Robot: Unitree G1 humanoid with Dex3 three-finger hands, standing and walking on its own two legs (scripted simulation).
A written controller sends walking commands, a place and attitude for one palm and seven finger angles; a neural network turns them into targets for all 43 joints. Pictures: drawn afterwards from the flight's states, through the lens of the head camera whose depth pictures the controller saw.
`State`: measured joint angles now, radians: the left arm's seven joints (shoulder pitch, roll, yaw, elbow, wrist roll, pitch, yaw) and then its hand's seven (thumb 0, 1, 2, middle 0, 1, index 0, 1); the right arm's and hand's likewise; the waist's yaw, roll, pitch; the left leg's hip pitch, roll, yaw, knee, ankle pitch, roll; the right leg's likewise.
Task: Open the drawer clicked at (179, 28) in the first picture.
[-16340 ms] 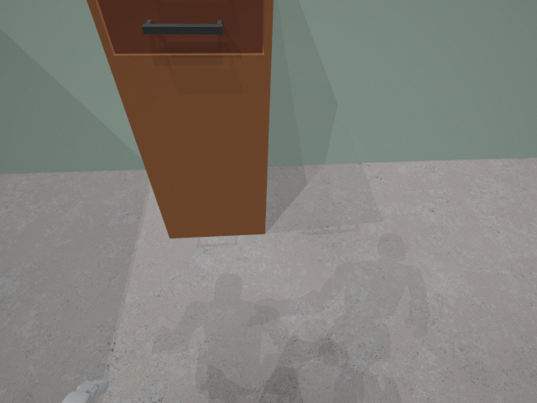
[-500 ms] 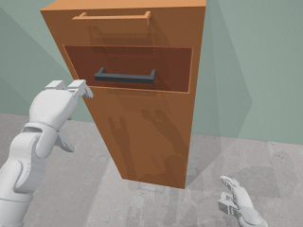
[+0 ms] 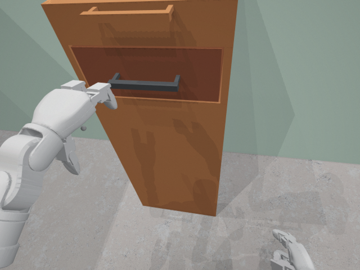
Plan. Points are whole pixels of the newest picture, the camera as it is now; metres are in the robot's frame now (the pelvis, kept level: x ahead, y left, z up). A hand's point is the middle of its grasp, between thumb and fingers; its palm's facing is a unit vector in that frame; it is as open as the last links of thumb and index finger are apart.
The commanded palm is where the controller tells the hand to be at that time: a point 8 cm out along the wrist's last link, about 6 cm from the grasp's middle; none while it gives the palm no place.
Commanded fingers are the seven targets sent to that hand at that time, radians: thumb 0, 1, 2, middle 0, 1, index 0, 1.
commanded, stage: raise the hand with hooked fingers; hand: left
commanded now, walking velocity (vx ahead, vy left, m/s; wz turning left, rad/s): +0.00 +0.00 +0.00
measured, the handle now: (144, 81) +0.52 +0.16 +0.15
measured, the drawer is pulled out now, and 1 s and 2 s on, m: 0.00 0.00 0.00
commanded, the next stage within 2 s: move the hooked fingers above the handle in 0.20 s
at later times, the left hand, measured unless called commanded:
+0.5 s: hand (88, 115) +0.33 +0.21 +0.21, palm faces +0.13 -0.05 -0.99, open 13.8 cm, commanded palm +0.30 +0.22 +0.27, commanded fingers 0.00 -0.50 0.30 -0.30 -1.20 -0.30 -1.20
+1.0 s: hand (94, 85) +0.40 +0.22 +0.23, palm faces +0.22 -0.09 -0.97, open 13.8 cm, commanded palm +0.35 +0.20 +0.27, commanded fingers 0.00 -0.50 0.30 -0.30 -1.20 -0.30 -1.20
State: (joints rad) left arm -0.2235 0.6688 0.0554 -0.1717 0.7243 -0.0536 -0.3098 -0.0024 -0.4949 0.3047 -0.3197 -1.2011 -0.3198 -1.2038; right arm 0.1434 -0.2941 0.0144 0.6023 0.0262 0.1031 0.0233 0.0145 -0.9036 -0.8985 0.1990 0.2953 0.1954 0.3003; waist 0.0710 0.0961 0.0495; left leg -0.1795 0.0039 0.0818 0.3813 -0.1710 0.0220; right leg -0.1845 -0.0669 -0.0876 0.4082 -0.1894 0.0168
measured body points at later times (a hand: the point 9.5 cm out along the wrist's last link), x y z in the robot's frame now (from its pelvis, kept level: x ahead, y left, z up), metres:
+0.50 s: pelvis +0.01 -0.02 +0.00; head +0.01 -0.06 +0.45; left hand +0.31 +0.21 +0.26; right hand +0.23 -0.23 -0.10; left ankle +0.02 +0.11 -0.74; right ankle +0.02 -0.13 -0.74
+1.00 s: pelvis +0.02 -0.01 +0.00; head +0.05 -0.05 +0.45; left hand +0.38 +0.22 +0.28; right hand +0.21 -0.23 -0.12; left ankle +0.02 +0.11 -0.74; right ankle +0.02 -0.13 -0.74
